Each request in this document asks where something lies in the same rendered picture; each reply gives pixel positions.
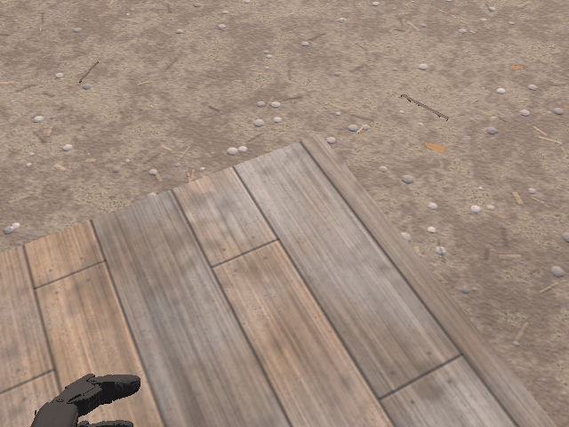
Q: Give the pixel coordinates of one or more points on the left robot hand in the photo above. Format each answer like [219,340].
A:
[82,396]

